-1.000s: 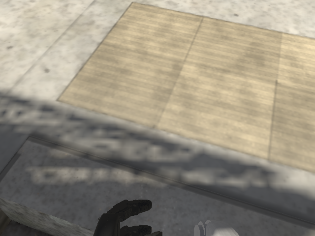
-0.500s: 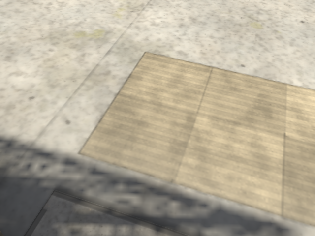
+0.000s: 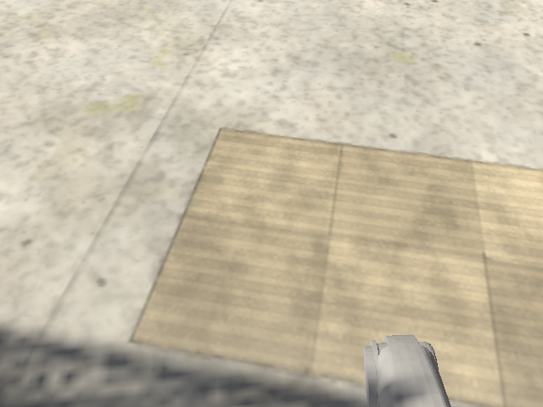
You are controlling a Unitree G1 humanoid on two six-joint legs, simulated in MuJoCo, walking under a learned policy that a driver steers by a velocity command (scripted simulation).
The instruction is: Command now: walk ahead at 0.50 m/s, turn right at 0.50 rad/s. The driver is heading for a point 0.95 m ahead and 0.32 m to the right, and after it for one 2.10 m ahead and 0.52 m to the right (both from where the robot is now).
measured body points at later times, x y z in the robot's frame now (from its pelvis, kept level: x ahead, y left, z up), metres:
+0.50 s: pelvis +0.26 -0.01 +0.16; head +0.25 +0.02 +0.61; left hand +0.24 +0.21 -0.01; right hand +0.40 -0.30 +0.08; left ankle +0.27 +0.16 -0.34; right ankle +0.19 -0.10 -0.51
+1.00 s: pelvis +0.50 -0.05 +0.22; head +0.50 -0.04 +0.67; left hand +0.80 +0.02 +0.13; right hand +0.36 -0.24 +0.08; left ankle +0.47 +0.12 -0.51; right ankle +0.59 -0.26 -0.41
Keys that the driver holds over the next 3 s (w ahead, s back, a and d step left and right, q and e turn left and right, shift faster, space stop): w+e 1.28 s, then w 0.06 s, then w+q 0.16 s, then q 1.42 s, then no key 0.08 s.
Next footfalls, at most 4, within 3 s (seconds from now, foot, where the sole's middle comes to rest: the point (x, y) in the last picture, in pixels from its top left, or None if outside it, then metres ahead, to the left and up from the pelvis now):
0.30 right None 0.23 -0.10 -0.55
0.66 left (230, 394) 0.50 0.11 -0.55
1.14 right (418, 335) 0.65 -0.31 -0.55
1.62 left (395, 223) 0.99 -0.31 -0.55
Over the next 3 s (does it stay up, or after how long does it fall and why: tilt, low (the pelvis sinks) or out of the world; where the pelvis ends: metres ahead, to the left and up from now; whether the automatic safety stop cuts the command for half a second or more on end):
stays up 0.86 -0.32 0.22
